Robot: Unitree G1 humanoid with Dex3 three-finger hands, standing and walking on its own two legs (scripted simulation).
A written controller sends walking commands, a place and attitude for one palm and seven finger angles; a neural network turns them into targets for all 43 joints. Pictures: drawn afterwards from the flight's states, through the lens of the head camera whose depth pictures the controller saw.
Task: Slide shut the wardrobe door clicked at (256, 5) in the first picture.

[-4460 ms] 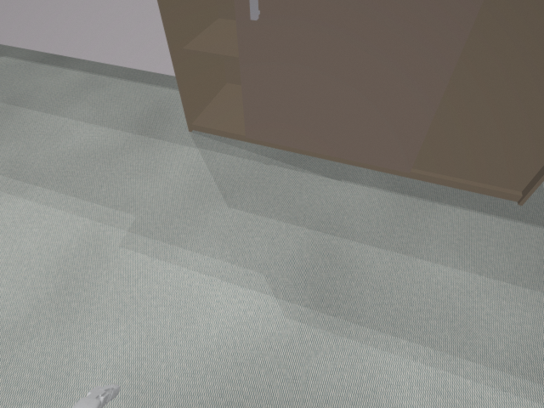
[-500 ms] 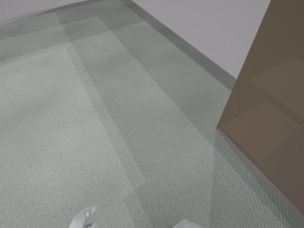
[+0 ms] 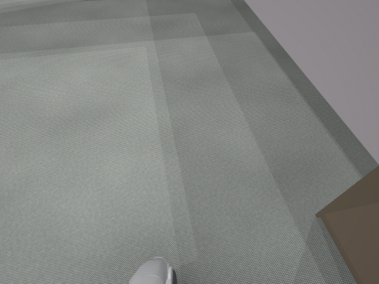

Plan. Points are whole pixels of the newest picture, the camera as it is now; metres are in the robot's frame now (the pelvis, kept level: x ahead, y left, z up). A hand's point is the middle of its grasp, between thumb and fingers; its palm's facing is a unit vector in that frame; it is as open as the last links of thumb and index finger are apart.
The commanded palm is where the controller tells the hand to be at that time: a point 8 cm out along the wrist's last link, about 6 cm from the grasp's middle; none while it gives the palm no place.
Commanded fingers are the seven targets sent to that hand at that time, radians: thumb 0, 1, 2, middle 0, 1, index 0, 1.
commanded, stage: turn to face it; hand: right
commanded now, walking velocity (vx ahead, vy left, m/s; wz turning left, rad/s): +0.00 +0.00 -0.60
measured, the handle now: out of the picture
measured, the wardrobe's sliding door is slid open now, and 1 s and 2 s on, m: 0.36 0.36 0.36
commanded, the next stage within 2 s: none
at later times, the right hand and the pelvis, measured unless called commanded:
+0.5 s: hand out of the picture +0.11 -0.22 -0.18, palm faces +0.31 +0.93 -0.17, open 7.3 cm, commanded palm none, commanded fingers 0.00 -0.90 -0.90 0.20 0.30 0.20 0.30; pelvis +0.06 -0.01 -0.01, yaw -16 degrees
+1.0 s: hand out of the picture +0.06 -0.21 -0.14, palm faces +0.54 +0.79 -0.30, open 7.4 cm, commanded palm none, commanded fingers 0.00 -0.90 -0.90 0.20 0.30 0.20 0.30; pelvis +0.07 +0.03 +0.00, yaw -33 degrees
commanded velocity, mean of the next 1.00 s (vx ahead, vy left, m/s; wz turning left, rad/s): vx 0.00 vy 0.00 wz -0.60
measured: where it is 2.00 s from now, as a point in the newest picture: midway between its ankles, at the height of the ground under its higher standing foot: outside the picture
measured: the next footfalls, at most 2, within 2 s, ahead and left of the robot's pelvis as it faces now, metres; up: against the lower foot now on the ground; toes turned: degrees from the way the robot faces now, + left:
left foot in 0.04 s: +0.15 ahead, +0.10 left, +0.00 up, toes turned +8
right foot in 0.48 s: +0.09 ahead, -0.13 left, +0.00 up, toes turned -24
